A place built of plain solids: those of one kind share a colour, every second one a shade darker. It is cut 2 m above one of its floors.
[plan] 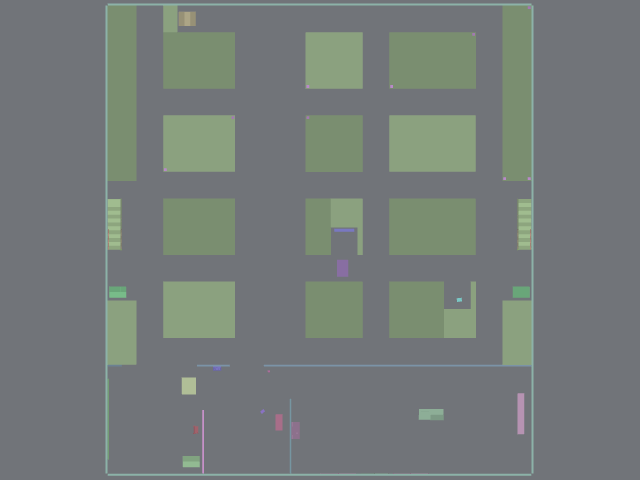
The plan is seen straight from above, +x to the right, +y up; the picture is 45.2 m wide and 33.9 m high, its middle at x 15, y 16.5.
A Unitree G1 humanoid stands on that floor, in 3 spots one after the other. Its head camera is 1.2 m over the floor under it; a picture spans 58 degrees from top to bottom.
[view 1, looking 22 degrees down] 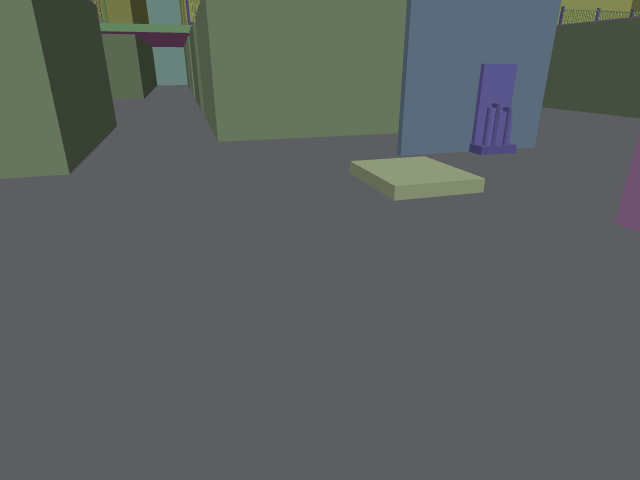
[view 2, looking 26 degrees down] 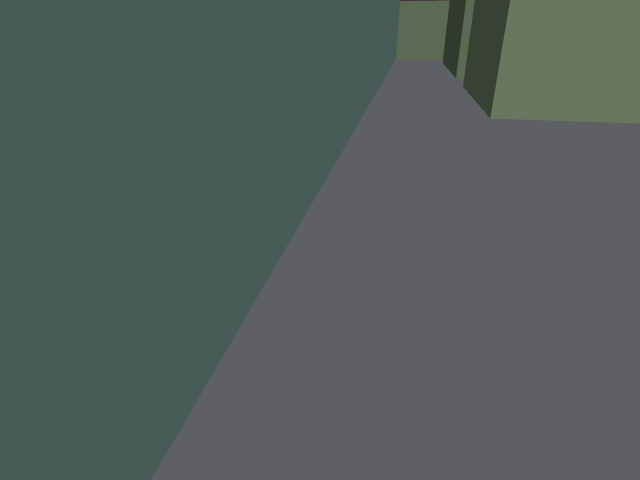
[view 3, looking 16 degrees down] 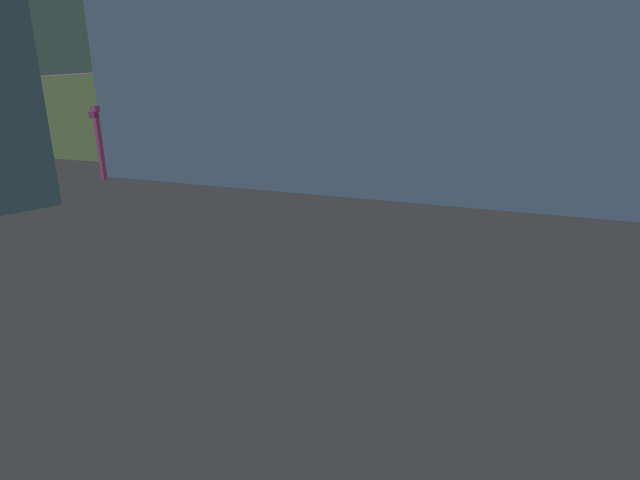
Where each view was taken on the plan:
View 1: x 3.40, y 2.00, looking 73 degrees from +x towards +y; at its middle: ground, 3.20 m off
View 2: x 7.03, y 32.41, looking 11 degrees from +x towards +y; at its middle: ground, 2.74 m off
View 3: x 18.86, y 1.50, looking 116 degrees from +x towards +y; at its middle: ground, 4.35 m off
